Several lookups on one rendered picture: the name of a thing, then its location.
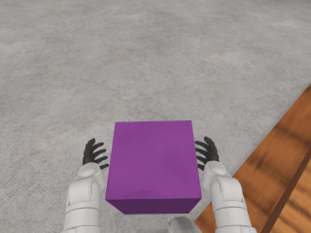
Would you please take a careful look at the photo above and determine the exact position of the carton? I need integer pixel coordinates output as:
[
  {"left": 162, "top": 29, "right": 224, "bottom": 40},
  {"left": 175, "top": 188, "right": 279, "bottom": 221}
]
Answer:
[{"left": 105, "top": 120, "right": 202, "bottom": 215}]

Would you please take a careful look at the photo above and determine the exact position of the right robot hand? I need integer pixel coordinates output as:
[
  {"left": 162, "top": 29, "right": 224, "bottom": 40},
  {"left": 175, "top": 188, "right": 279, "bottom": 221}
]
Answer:
[{"left": 195, "top": 136, "right": 220, "bottom": 171}]

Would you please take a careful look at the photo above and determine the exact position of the right robot forearm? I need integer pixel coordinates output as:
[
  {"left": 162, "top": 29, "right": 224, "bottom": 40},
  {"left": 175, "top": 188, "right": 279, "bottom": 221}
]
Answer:
[{"left": 201, "top": 160, "right": 257, "bottom": 233}]

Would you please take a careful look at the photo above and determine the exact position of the left robot hand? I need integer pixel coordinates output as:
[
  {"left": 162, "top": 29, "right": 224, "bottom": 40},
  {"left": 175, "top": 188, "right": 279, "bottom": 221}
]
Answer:
[{"left": 83, "top": 138, "right": 109, "bottom": 170}]

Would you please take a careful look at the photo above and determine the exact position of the right robot thigh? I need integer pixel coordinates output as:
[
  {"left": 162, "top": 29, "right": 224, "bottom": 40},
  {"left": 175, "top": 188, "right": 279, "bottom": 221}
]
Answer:
[{"left": 167, "top": 216, "right": 202, "bottom": 233}]

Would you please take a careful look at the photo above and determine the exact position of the left robot forearm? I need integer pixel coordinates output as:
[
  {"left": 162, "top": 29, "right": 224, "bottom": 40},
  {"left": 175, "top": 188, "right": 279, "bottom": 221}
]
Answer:
[{"left": 60, "top": 162, "right": 106, "bottom": 233}]

